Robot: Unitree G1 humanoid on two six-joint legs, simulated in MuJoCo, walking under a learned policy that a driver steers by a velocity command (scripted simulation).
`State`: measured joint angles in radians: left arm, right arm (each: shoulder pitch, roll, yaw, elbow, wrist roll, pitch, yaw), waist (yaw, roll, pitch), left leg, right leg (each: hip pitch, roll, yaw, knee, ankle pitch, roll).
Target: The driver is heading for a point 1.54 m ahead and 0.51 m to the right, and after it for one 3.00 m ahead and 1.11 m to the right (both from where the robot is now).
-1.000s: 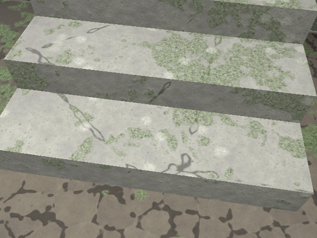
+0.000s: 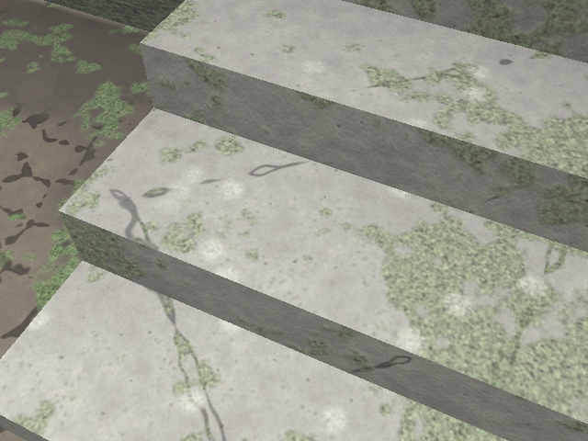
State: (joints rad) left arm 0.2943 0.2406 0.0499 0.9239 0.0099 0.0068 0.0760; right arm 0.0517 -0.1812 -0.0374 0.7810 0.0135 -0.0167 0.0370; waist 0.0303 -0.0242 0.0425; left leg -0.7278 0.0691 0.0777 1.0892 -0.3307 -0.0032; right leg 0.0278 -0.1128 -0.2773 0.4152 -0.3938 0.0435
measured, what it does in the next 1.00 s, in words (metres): climbs, turning right: left foot, then right foot 0.18 m higher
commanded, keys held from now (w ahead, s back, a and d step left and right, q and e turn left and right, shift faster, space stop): q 0.04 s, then e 0.96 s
